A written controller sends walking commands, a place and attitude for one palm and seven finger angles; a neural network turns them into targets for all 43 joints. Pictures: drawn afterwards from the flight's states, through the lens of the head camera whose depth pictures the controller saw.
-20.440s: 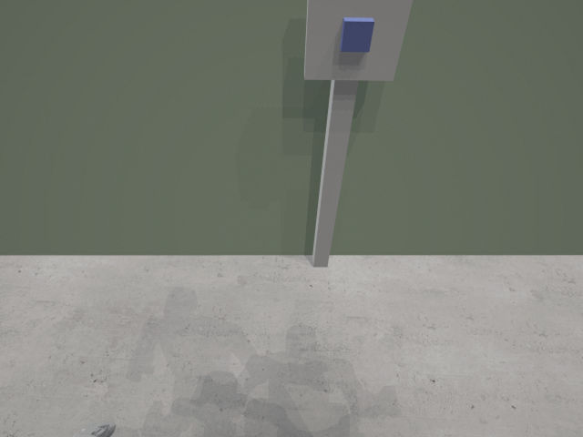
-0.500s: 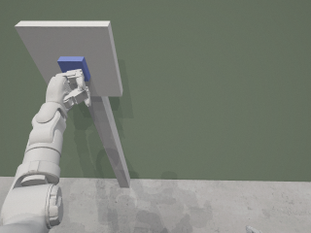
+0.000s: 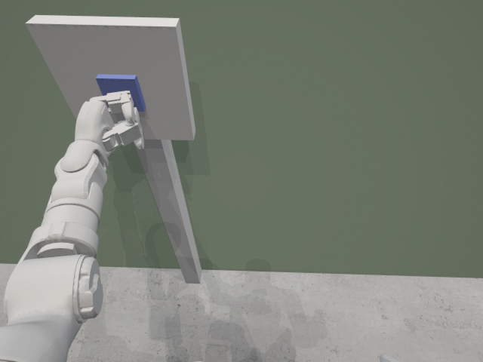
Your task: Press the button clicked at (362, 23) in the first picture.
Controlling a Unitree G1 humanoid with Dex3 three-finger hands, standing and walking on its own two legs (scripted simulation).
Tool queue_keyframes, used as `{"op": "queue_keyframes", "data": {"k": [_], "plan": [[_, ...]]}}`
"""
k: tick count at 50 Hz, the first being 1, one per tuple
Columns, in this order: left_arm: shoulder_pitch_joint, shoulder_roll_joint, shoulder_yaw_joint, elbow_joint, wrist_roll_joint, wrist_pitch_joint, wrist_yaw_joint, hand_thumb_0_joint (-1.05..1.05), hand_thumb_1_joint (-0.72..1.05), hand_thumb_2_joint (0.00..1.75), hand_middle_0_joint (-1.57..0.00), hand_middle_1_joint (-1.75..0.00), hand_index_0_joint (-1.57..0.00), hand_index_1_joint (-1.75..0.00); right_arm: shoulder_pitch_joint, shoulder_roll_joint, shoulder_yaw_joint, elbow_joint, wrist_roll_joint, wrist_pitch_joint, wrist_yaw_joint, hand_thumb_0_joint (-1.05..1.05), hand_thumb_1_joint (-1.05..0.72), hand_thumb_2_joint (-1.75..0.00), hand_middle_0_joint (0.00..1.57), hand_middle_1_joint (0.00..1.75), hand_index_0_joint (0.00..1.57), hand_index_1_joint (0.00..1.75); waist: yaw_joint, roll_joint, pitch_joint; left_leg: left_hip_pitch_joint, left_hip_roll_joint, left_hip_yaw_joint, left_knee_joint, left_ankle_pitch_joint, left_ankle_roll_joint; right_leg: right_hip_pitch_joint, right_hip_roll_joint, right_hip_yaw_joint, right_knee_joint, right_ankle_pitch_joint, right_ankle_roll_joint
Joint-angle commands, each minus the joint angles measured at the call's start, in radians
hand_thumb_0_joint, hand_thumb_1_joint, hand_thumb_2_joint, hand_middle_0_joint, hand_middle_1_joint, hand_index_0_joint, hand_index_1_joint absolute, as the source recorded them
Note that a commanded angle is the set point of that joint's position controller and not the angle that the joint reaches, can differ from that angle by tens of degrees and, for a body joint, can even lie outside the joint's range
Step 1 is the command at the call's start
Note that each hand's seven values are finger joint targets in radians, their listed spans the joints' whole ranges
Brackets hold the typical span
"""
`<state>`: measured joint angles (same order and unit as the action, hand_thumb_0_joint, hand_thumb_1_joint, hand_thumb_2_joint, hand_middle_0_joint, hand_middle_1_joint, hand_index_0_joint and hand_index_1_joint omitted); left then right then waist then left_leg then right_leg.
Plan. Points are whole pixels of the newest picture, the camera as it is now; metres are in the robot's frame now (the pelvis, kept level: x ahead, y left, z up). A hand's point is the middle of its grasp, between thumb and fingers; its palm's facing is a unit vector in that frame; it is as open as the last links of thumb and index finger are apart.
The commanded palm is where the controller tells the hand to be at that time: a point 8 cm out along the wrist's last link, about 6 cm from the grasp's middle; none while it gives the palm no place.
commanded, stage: press the button with the knuckle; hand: left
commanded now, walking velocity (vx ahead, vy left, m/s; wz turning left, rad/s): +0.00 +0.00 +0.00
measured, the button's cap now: (123, 90) +0.51 +0.21 +0.19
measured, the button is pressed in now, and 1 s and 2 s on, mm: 9 0 0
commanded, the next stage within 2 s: hold the button down briefly in 0.10 s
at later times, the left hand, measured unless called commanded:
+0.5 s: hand (135, 125) +0.46 +0.18 +0.16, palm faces -0.02 -1.00 +0.00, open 2.9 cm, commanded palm +0.47 +0.23 +0.16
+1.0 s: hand (132, 136) +0.43 +0.18 +0.16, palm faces -0.01 -1.00 +0.01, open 2.9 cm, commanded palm +0.40 +0.23 +0.16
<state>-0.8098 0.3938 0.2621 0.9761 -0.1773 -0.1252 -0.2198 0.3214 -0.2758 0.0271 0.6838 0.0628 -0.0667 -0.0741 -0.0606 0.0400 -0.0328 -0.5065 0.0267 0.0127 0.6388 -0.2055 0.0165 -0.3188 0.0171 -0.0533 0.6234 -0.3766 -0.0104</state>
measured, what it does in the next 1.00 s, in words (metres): stands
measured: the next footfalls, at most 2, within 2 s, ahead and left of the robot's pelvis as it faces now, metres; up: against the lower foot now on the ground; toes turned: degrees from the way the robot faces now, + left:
none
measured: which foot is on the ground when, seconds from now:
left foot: down 0.00-1.00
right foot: down 0.00-1.00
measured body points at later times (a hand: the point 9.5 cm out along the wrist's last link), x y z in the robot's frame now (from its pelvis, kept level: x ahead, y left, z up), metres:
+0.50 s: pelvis -0.03 +0.00 -0.01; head +0.02 +0.01 +0.44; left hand +0.45 +0.24 +0.16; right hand +0.00 -0.27 -0.12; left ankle +0.07 +0.11 -0.72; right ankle -0.03 -0.11 -0.72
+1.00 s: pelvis -0.02 +0.01 -0.01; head +0.00 +0.01 +0.44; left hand +0.43 +0.24 +0.16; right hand +0.04 -0.25 -0.11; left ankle +0.07 +0.11 -0.72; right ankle -0.03 -0.11 -0.72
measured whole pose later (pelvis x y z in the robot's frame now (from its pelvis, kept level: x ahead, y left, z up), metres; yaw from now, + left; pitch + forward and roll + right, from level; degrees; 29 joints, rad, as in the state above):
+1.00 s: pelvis -0.02 +0.01 -0.01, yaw -2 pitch +5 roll -2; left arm -0.76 0.40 0.28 0.92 -0.18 -0.13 -0.20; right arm 0.38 -0.27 0.03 0.66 0.06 -0.12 -0.07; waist -0.08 0.05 -0.05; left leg -0.57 0.02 0.02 0.69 -0.21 0.03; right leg -0.40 0.02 -0.02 0.69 -0.37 0.00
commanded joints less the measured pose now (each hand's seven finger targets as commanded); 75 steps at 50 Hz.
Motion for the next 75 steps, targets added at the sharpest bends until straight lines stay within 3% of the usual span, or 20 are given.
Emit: {"op": "queue_keyframes", "data": {"k": [1, 5, 8, 12, 19, 22, 25, 28, 33, 38, 43, 48, 51, 54, 55, 59, 60, 64, 71, 75], "plan": [[-0.666, 0.209, 0.006, -0.178, -0.005, -0.09, 0.02, 0.0, 0.9, 0.9, -1.3, -1.5, -1.3, -1.5, 0.051, -0.155, -0.055, -0.085, -0.001, -0.044, -0.01, 0.0, -0.9, -0.9, 0.2, 0.3, 0.2, 0.3, -0.077, 0.016, -0.272, 0.386, -0.004, -0.061, -0.051, -0.02, 0.02, -0.247, 0.021, 0.028, -0.123, 0.101, -0.003], [-0.73, 0.2, -0.009, -0.157, -0.009, -0.108, 0.026, 0.0, 0.9, 0.9, -1.3, -1.5, -1.3, -1.5, 0.068, -0.162, -0.057, -0.073, -0.002, -0.056, -0.01, 0.0, -0.9, -0.9, 0.2, 0.3, 0.2, 0.3, -0.096, 0.015, -0.295, 0.389, -0.001, -0.068, -0.045, -0.049, 0.02, -0.274, 0.022, 0.031, -0.118, 0.077, 0.0], [-0.743, 0.229, 0.001, -0.101, -0.013, -0.106, 0.026, 0.0, 0.9, 0.9, -1.3, -1.5, -1.3, -1.5, 0.083, -0.171, -0.053, -0.059, -0.001, -0.061, -0.014, 0.0, -0.9, -0.9, 0.2, 0.3, 0.2, 0.3, -0.11, -0.049, -0.263, 0.323, -0.001, -0.065, -0.042, -0.104, 0.027, -0.272, 0.021, 0.039, -0.125, 0.045, 0.006], [-0.774, 0.223, -0.019, -0.09, -0.008, -0.108, 0.024, 0.0, 0.9, 0.9, -1.3, -1.5, -1.3, -1.5, 0.095, -0.173, -0.053, -0.055, 0.0, -0.071, -0.014, 0.0, -0.9, -0.9, 0.2, 0.3, 0.2, 0.3, -0.113, 0.019, -0.279, 0.323, 0.0, -0.067, -0.046, -0.138, 0.021, -0.297, 0.019, 0.038, -0.115, 0.018, 0.005], [-0.771, 0.307, 0.036, -0.04, -0.009, -0.107, 0.021, 0.0, 0.9, 0.9, -1.3, -1.5, -1.3, -1.5, 0.118, -0.183, -0.052, -0.048, 0.001, -0.081, -0.017, 0.0, -0.9, -0.9, 0.2, 0.3, 0.2, 0.3, -0.109, -0.005, -0.283, 0.258, 0.002, -0.065, -0.044, -0.185, 0.024, -0.283, 0.019, 0.045, -0.114, -0.026, 0.01], [-0.769, 0.287, 0.016, -0.023, -0.009, -0.1, 0.019, 0.0, 0.9, 0.9, -1.3, -1.5, -1.3, -1.5, 0.122, -0.184, -0.05, -0.05, 0.0, -0.084, -0.017, 0.0, -0.9, -0.9, 0.2, 0.3, 0.2, 0.3, -0.116, 0.006, -0.239, 0.232, 0.004, -0.069, -0.051, -0.235, 0.021, -0.311, 0.019, 0.042, -0.114, -0.058, 0.01], [-0.789, 0.28, 0.008, -0.042, -0.006, -0.107, 0.025, 0.0, 0.9, 0.9, -1.3, -1.5, -1.3, -1.5, 0.127, -0.183, -0.052, -0.05, -0.001, -0.09, -0.017, 0.0, -0.9, -0.9, 0.2, 0.3, 0.2, 0.3, -0.118, 0.046, -0.261, 0.256, 0.007, -0.075, -0.051, -0.235, 0.018, -0.327, 0.02, 0.038, -0.104, -0.054, 0.007], [-0.754, 0.305, 0.031, -0.008, -0.003, -0.098, 0.027, 0.0, 0.9, 0.9, -1.3, -1.5, -1.3, -1.5, 0.131, -0.186, -0.05, -0.054, -0.004, -0.091, -0.015, 0.0, -0.9, -0.9, 0.2, 0.3, 0.2, 0.3, -0.114, 0.002, -0.244, 0.207, 0.002, -0.074, -0.047, -0.258, 0.022, -0.314, 0.021, 0.04, -0.103, -0.08, 0.008], [-0.737, 0.306, 0.047, -0.044, 0.007, -0.104, 0.021, 0.0, 0.9, 0.9, -1.3, -1.5, -1.3, -1.5, 0.131, -0.18, -0.057, -0.068, -0.009, -0.094, -0.008, 0.0, -0.9, -0.9, 0.2, 0.3, 0.2, 0.3, -0.096, 0.02, -0.29, 0.24, 0.004, -0.086, -0.041, -0.24, 0.019, -0.311, 0.022, 0.031, -0.084, -0.058, 0.003], [-0.652, 0.303, 0.067, -0.071, 0.0, -0.094, 0.02, 0.0, 0.9, 0.9, -1.3, -1.5, -1.3, -1.5, 0.115, -0.175, -0.056, -0.091, -0.008, -0.092, -0.006, 0.0, -0.9, -0.9, 0.2, 0.3, 0.2, 0.3, -0.074, -0.011, -0.267, 0.217, 0.001, -0.076, -0.042, -0.241, 0.023, -0.292, 0.024, 0.03, -0.087, -0.063, 0.004], [-0.544, 0.292, 0.083, -0.197, -0.005, -0.096, 0.019, 0.0, 0.9, 0.9, -1.3, -1.5, -1.3, -1.5, 0.087, -0.164, -0.059, -0.126, -0.005, -0.093, -0.003, 0.0, -0.9, -0.9, 0.2, 0.3, 0.2, 0.3, -0.026, 0.038, -0.329, 0.286, 0.003, -0.082, -0.049, -0.182, 0.017, -0.253, 0.028, 0.019, -0.074, -0.019, -0.007], [-0.449, 0.196, 0.028, -0.319, -0.029, -0.061, 0.026, 0.0, 0.9, 0.9, -1.3, -1.5, -1.3, -1.5, 0.038, -0.152, -0.053, -0.152, 0.006, -0.097, -0.006, 0.0, -0.9, -0.9, 0.2, 0.3, 0.2, 0.3, -0.022, -0.001, -0.262, 0.304, 0.007, -0.086, -0.077, -0.19, 0.019, -0.243, 0.034, 0.01, -0.089, -0.006, -0.006], [-0.402, 0.219, 0.05, -0.407, -0.025, -0.047, 0.036, 0.0, 0.9, 0.9, -1.3, -1.5, -1.3, -1.5, 0.016, -0.148, -0.054, -0.163, 0.007, -0.099, -0.008, 0.0, -0.9, -0.9, 0.2, 0.3, 0.2, 0.3, -0.002, 0.032, -0.291, 0.344, 0.006, -0.08, -0.082, -0.131, 0.014, -0.212, 0.032, 0.011, -0.094, 0.028, -0.01], [-0.25, 0.22, 0.078, -0.508, -0.034, -0.031, 0.034, 0.0, 0.9, 0.9, -1.3, -1.5, -1.3, -1.5, -0.014, -0.14, -0.053, -0.186, 0.007, -0.1, -0.007, 0.0, -0.9, -0.9, 0.2, 0.3, 0.2, 0.3, 0.027, 0.018, -0.332, 0.389, 0.006, -0.067, -0.075, -0.025, 0.016, -0.155, 0.033, 0.014, -0.104, 0.098, -0.011], [-0.235, 0.173, 0.041, -0.555, -0.04, -0.022, 0.028, 0.0, 0.9, 0.9, -1.3, -1.5, -1.3, -1.5, -0.027, -0.133, -0.051, -0.194, 0.008, -0.1, -0.006, 0.0, -0.9, -0.9, 0.2, 0.3, 0.2, 0.3, 0.023, 0.033, -0.322, 0.401, 0.004, -0.064, -0.076, 0.001, 0.016, -0.15, 0.032, 0.01, -0.105, 0.122, -0.01], [-0.061, 0.201, 0.089, -0.642, -0.061, 0.035, 0.016, 0.0, 0.9, 0.9, -1.3, -1.5, -1.3, -1.5, -0.062, -0.13, -0.046, -0.214, 0.012, -0.092, -0.007, 0.0, -0.9, -0.9, 0.2, 0.3, 0.2, 0.3, 0.053, -0.016, -0.286, 0.384, -0.005, -0.042, -0.079, 0.082, 0.024, -0.078, 0.029, 0.016, -0.121, 0.223, -0.007], [-0.017, 0.173, 0.071, -0.674, -0.067, 0.053, 0.01, 0.0, 0.9, 0.9, -1.3, -1.5, -1.3, -1.5, -0.077, -0.125, -0.044, -0.225, 0.014, -0.089, -0.007, 0.0, -0.9, -0.9, 0.2, 0.3, 0.2, 0.3, 0.057, -0.018, -0.28, 0.384, -0.009, -0.037, -0.081, 0.096, 0.025, -0.064, 0.027, 0.017, -0.123, 0.247, -0.005], [0.039, 0.178, 0.085, -0.821, -0.083, 0.099, 0.0, 0.0, 0.9, 0.9, -1.3, -1.5, -1.3, -1.5, -0.117, -0.117, -0.039, -0.241, 0.016, -0.083, -0.013, 0.0, -0.9, -0.9, 0.2, 0.3, 0.2, 0.3, 0.056, 0.006, -0.287, 0.42, -0.015, -0.027, -0.077, 0.16, 0.026, -0.034, 0.024, 0.02, -0.131, 0.325, -0.004], [0.124, 0.071, -0.006, -0.997, -0.106, 0.142, -0.015, 0.0, 0.9, 0.9, -1.3, -1.5, -1.3, -1.5, -0.17, -0.102, -0.03, -0.245, 0.017, -0.088, -0.02, 0.0, -0.9, -0.9, 0.2, 0.3, 0.2, 0.3, 0.043, 0.035, -0.268, 0.483, -0.021, -0.042, -0.082, 0.213, 0.019, -0.04, 0.02, 0.008, -0.137, 0.369, -0.006], [0.122, 0.097, 0.019, -0.968, -0.103, 0.174, -0.004, 0.0, 0.9, 0.9, -1.3, -1.5, -1.3, -1.5, -0.183, -0.106, -0.027, -0.229, 0.015, -0.072, -0.03, 0.0, -0.9, -0.9, 0.2, 0.3, 0.2, 0.3, 0.042, -0.02, -0.234, 0.455, -0.028, -0.038, -0.089, 0.179, 0.023, -0.034, 0.016, 0.015, -0.155, 0.354, -0.002]]}}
